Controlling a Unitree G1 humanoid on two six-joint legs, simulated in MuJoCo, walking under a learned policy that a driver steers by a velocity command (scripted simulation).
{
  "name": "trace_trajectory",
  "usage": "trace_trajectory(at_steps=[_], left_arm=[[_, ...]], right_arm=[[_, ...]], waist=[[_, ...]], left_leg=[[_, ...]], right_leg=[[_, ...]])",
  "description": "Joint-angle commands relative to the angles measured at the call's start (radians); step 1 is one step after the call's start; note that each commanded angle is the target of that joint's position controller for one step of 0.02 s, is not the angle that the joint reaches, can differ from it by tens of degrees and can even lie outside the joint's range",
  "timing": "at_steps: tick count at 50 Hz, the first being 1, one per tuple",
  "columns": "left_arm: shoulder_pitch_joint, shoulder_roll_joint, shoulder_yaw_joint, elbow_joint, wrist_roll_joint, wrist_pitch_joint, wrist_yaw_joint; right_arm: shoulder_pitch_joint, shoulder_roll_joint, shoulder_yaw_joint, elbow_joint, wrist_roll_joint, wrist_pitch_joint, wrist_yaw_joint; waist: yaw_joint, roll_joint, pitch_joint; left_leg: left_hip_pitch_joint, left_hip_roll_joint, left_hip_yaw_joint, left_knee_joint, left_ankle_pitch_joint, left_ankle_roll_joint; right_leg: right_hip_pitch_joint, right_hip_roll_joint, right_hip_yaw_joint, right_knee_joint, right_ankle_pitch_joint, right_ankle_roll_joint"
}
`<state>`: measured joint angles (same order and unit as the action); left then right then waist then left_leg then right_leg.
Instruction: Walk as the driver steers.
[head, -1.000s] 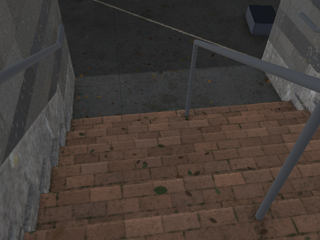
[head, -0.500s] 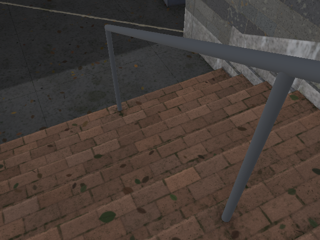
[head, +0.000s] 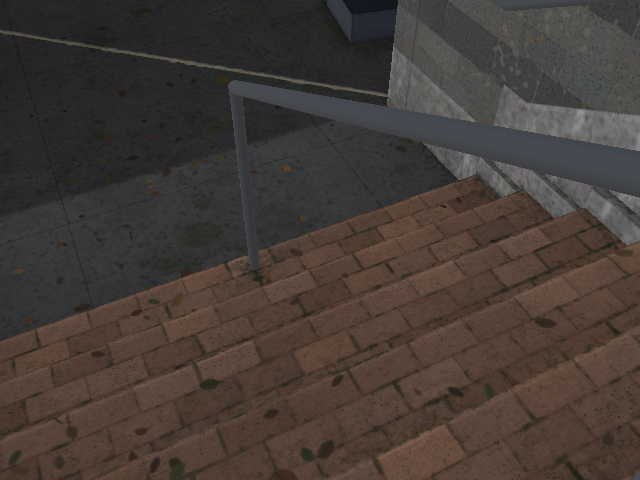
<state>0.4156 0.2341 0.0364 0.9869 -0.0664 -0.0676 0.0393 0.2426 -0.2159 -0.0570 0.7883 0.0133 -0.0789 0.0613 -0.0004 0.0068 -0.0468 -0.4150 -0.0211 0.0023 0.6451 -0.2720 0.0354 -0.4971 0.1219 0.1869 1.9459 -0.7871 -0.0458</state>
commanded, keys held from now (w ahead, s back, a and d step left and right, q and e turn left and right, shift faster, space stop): w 0.24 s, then w+q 0.18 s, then q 0.58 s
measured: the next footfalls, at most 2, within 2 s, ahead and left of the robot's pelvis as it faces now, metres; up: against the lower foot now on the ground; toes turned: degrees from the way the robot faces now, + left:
right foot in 0.46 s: +0.43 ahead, -0.09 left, -0.16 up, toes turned +6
left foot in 1.02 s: +0.34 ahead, +0.15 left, -0.16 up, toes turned +24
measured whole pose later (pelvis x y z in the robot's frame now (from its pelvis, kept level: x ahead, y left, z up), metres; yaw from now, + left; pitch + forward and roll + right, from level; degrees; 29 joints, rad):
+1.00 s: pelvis +0.34 +0.03 -0.17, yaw +23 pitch +0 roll +0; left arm 0.28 0.32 0.06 0.70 0.00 0.06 0.05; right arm 0.06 -0.23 -0.02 0.50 0.03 0.11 -0.01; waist 0.08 -0.03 -0.02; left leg -0.39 0.01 0.03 0.81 -0.34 0.00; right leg -0.31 -0.17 -0.24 0.72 -0.37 0.02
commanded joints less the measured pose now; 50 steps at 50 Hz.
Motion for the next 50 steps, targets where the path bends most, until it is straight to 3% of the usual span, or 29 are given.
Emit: trace_trajectory(at_steps=[1,2,4,6,7,8,10,13,14,16,20,21,22,23,24,25,26,27,29,30,31,32,33,35,38,40,44,48,50], left_arm=[[-0.167,0.106,0.021,-0.166,-0.011,-0.01,0.026],[-0.189,0.066,0.01,-0.193,0.005,0.013,0.03],[-0.149,0.069,0.024,-0.174,0.029,0.025,0.016],[-0.251,0.09,0.033,-0.209,0.055,-0.006,0.01],[-0.303,0.046,0.023,-0.226,0.085,-0.009,-0.004],[-0.306,-0.012,0.01,-0.235,0.081,-0.007,-0.02],[-0.212,0.022,0.023,-0.186,0.067,0.005,-0.056],[-0.496,0.037,0.023,-0.276,0.065,-0.02,-0.082],[-0.545,0.042,0.008,-0.327,0.062,-0.035,-0.067],[-0.509,0.008,0.004,-0.333,0.089,-0.04,-0.067],[-0.455,0.028,0.007,-0.368,0.064,0.0,-0.044],[-0.444,0.055,0.021,-0.368,0.057,-0.01,-0.046],[-0.297,0.077,0.03,-0.326,0.063,-0.019,-0.036],[-0.11,0.109,0.047,-0.27,0.082,-0.025,-0.036],[-0.004,0.169,0.054,-0.165,0.075,0.003,-0.071],[0.094,0.202,0.076,-0.132,0.062,0.035,-0.058],[0.163,0.147,0.057,-0.136,0.045,0.048,-0.072],[0.044,0.083,0.032,-0.143,0.029,0.059,-0.077],[-0.119,0.1,0.016,-0.163,0.062,0.078,-0.073],[-0.196,0.126,0.015,-0.2,0.108,0.082,-0.063],[-0.232,0.17,0.026,-0.209,0.127,0.084,-0.048],[-0.234,0.218,0.038,-0.261,0.139,0.07,-0.035],[-0.192,0.23,0.035,-0.252,0.138,0.069,-0.012],[-0.145,0.194,0.011,-0.253,0.116,0.068,0.034],[-0.165,0.1,-0.015,-0.265,0.085,0.078,0.033],[-0.181,0.149,0.005,-0.292,0.094,0.092,0.019],[-0.105,0.219,0.043,-0.305,0.083,0.108,0.017],[-0.17,0.23,0.059,-0.335,0.077,0.131,0.021],[-0.143,0.189,0.053,-0.32,0.055,0.126,0.021]], right_arm=[[0.276,-0.121,-0.025,0.066,0.005,0.024,-0.026],[0.176,-0.116,-0.011,0.056,-0.034,0.005,-0.022],[0.088,-0.025,0.024,0.048,-0.036,-0.03,-0.015],[0.1,-0.07,0.016,0.053,-0.029,-0.034,-0.06],[0.142,-0.09,0.008,0.082,-0.019,-0.03,-0.079],[0.179,-0.104,0.002,0.11,-0.006,-0.018,-0.087],[0.2,-0.137,-0.014,0.123,-0.006,-0.015,-0.091],[0.431,-0.044,0.003,0.173,0.014,-0.02,-0.117],[0.385,-0.024,0.006,0.159,0.039,0.019,-0.144],[0.351,-0.06,-0.006,0.126,-0.005,0.06,-0.114],[0.381,-0.073,-0.017,0.098,0.064,0.078,-0.105],[0.387,-0.071,-0.019,0.101,0.065,0.071,-0.109],[0.362,-0.015,-0.001,0.114,0.061,0.083,-0.112],[0.375,-0.011,0.0,0.124,0.033,0.082,-0.097],[0.384,-0.027,-0.015,0.047,-0.015,0.022,-0.061],[0.46,-0.049,-0.011,0.048,0.024,0.016,-0.038],[0.404,-0.113,0.011,0.004,0.038,0.027,-0.042],[0.391,-0.107,0.017,-0.006,0.023,0.05,-0.045],[0.266,-0.021,0.029,-0.057,0.02,0.105,-0.085],[0.194,-0.051,0.009,-0.083,0.023,0.131,-0.113],[0.16,-0.04,0.005,-0.109,0.017,0.137,-0.136],[0.061,-0.071,0.0,-0.132,-0.006,0.161,-0.176],[0.104,-0.109,-0.018,-0.137,-0.008,0.163,-0.185],[0.065,-0.058,-0.002,-0.181,-0.013,0.181,-0.173],[-0.041,0.005,0.023,-0.233,-0.019,0.204,-0.135],[-0.084,-0.012,0.029,-0.27,-0.03,0.198,-0.118],[-0.242,-0.059,0.032,-0.372,0.001,0.193,-0.084],[-0.12,-0.085,0.015,-0.326,0.023,0.184,-0.069],[0.019,-0.126,-0.017,-0.282,0.026,0.175,-0.066]], waist=[[-0.076,0.007,0.018],[-0.02,0.001,0.059],[0.064,-0.035,0.132],[0.033,0.068,0.15],[0.011,0.101,0.105],[0.021,0.12,0.042],[0.046,0.047,-0.015],[-0.088,-0.001,0.104],[-0.081,0.11,0.135],[-0.115,0.049,0.108],[-0.124,0.012,0.155],[-0.12,0.014,0.152],[-0.035,0.006,0.116],[0.021,0.004,0.021],[-0.074,-0.389,-0.04],[-0.015,-0.579,-0.166],[0.077,-0.348,-0.373],[0.024,-0.093,-0.429],[-0.04,0.056,-0.244],[-0.068,0.104,-0.118],[-0.076,0.05,-0.031],[-0.006,0.06,0.036],[-0.035,0.08,-0.007],[-0.038,-0.045,-0.062],[-0.036,-0.149,-0.058],[-0.018,-0.166,-0.01],[0.071,-0.153,0.065],[0.02,-0.18,0.032],[-0.038,-0.069,0.026]], left_leg=[[0.562,0.401,-0.653,-0.311,0.079,0.292],[0.336,0.427,-0.701,-0.291,0.16,0.308],[0.088,0.272,-0.439,-0.226,0.218,0.202],[-0.035,0.153,-0.254,-0.311,0.386,0.175],[-0.043,0.137,-0.218,-0.304,0.511,0.163],[-0.017,0.157,-0.227,-0.288,0.64,0.164],[0.128,0.185,-0.22,-0.185,0.684,0.156],[0.493,0.196,-0.366,-0.055,0.271,0.153],[0.395,0.064,-0.209,-0.005,0.211,0.15],[-0.039,0.006,-0.159,0.011,-0.01,0.146],[0.257,0.032,-0.328,0.215,-0.015,0.165],[0.291,0.016,-0.336,0.302,0.024,0.154],[0.309,-0.044,-0.29,0.518,0.05,0.119],[0.134,-0.076,-0.243,0.688,-0.047,0.087],[-0.155,-0.075,-0.256,0.848,-0.353,0.036],[-0.542,-0.099,-0.259,1.164,-0.767,-0.067],[-0.611,-0.056,-0.211,1.404,-0.838,-0.091],[-0.545,0.044,-0.19,1.295,-0.753,-0.099],[-0.396,0.102,-0.109,1.21,-0.588,-0.133],[-0.275,0.091,-0.074,1.131,-0.4,-0.14],[-0.271,0.084,-0.086,1.122,-0.298,-0.145],[-0.364,0.006,-0.106,1.238,-0.276,-0.156],[-0.318,-0.007,-0.152,1.103,-0.183,-0.159],[-0.311,-0.008,-0.149,0.879,-0.038,-0.171],[-0.241,0.031,-0.079,0.591,0.099,-0.154],[-0.18,0.028,-0.021,0.591,0.046,-0.139],[-0.299,0.069,-0.03,0.459,-0.059,-0.088],[0.085,-0.004,0.095,0.183,-0.104,-0.041],[0.304,-0.037,0.083,0.0,-0.04,0.019]], right_leg=[[-0.747,-0.11,-0.123,0.094,0.237,0.014],[-0.635,-0.156,-0.077,0.071,0.31,-0.007],[-0.522,-0.235,-0.004,-0.342,0.533,-0.05],[-0.326,-0.233,-0.091,-0.853,0.783,0.005],[-0.195,-0.225,-0.118,-0.983,0.885,0.022],[-0.108,-0.198,-0.137,-1.001,0.91,0.037],[-0.137,-0.196,-0.117,-0.956,1.007,0.007],[-0.59,-0.215,-0.042,-1.208,1.063,-0.026],[-0.444,-0.173,-0.131,-1.375,1.105,-0.031],[0.08,-0.101,-0.211,-1.432,1.43,-0.01],[-0.032,-0.165,-0.086,-1.665,1.148,0.015],[0.0,-0.176,-0.076,-1.697,1.149,0.019],[0.1,-0.211,-0.08,-1.832,1.309,-0.004],[0.405,-0.263,-0.101,-1.717,1.538,-0.001],[0.685,-0.276,-0.165,-1.465,1.931,-0.097],[1.08,-0.507,0.005,-1.237,2.223,-0.283],[1.179,-0.583,0.095,-1.219,2.165,-0.356],[1.054,-0.566,0.101,-1.255,1.646,-0.353],[0.605,-0.571,0.194,-1.45,1.19,-0.349],[0.302,-0.545,0.144,-1.536,1.066,-0.327],[0.175,-0.537,0.127,-1.564,1.023,-0.298],[0.209,-0.595,0.182,-1.511,1.491,-0.302],[0.205,-0.554,0.069,-1.503,1.515,-0.279],[0.254,-0.509,-0.039,-1.495,1.302,-0.236],[0.231,-0.416,-0.132,-1.549,0.77,-0.156],[0.174,-0.433,-0.146,-1.578,0.73,-0.163],[0.288,-0.511,-0.091,-1.574,0.596,-0.193],[0.118,-0.45,-0.23,-1.509,0.461,-0.105],[0.026,-0.392,-0.325,-1.301,0.421,-0.029]])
